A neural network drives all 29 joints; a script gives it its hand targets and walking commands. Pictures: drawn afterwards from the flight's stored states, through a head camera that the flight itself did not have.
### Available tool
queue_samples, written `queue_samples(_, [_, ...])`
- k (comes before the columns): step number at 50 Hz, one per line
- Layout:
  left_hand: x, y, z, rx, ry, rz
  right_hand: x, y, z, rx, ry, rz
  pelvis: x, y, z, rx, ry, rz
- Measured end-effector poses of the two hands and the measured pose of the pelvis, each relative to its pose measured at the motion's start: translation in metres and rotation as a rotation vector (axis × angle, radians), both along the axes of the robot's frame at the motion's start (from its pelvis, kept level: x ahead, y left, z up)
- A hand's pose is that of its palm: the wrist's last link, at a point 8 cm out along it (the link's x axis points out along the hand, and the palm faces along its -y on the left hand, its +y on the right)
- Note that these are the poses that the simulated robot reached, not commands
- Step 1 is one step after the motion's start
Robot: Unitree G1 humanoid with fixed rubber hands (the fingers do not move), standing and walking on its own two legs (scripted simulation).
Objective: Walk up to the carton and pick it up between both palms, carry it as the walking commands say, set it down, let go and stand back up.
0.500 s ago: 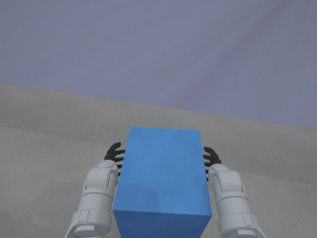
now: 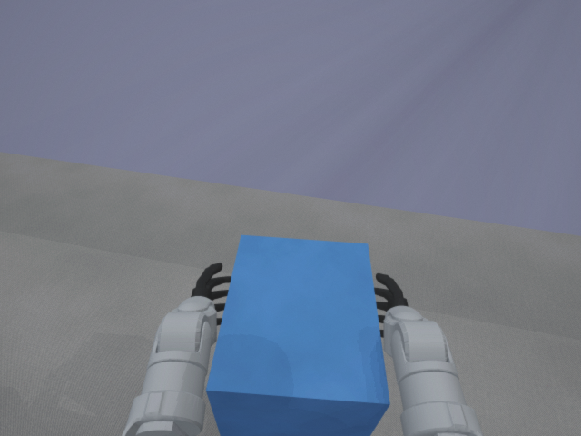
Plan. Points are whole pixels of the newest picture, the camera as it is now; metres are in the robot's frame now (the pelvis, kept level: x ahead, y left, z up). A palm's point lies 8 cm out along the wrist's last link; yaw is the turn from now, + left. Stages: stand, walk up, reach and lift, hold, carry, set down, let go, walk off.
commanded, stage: hold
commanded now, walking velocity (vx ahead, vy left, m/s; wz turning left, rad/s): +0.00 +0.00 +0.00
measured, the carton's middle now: (296, 349) +0.27 +0.01 -0.02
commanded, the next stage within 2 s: carry in 0.22 s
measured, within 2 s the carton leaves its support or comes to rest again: neither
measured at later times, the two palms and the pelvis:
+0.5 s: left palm (225, 287) +0.32 +0.12 +0.06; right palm (421, 314) +0.28 -0.16 +0.06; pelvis -0.03 +0.00 -0.02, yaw -11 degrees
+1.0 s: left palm (354, 316) +0.28 -0.07 +0.04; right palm out of the picture +0.13 -0.31 +0.04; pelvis -0.10 +0.01 -0.03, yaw -29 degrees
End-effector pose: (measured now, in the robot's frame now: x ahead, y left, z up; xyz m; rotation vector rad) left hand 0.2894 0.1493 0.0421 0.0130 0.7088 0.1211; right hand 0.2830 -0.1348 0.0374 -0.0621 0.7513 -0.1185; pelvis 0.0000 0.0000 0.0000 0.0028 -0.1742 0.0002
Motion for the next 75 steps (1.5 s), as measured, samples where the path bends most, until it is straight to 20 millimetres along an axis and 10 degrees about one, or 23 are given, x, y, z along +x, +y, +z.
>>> queue_samples(22, [0.019, -0.012, 0.013, 0.003, -0.071, -0.066, 0.003, -0.011, 0.017, 0.017, -0.075, -0.089, -0.017, 0.004, -0.018, 0.04, 0.132, -0.132])
queue_samples(34, [0.039, -0.116, 0.02, -0.094, -0.044, -0.237, -0.04, -0.103, 0.033, 0.059, -0.093, -0.393, -0.059, 0.006, -0.024, 0.067, 0.175, -0.295])
queue_samples(49, [0.0, -0.22, 0.002, -0.115, -0.01, -0.467, -0.149, -0.175, 0.007, 0.115, -0.118, -0.697, -0.093, 0.008, -0.024, 0.057, 0.211, -0.501])
queue_samples(62, [-0.061, -0.177, -0.029, -0.123, 0.097, -0.402, -0.196, -0.14, -0.014, 0.139, -0.014, -0.675, -0.137, 0.025, -0.013, 0.098, 0.184, -0.516])
queue_samples(75, [-0.081, -0.155, 0.028, -0.138, -0.037, -0.437, -0.221, -0.115, 0.04, 0.097, -0.145, -0.662, -0.156, 0.038, -0.009, 0.086, 0.136, -0.529])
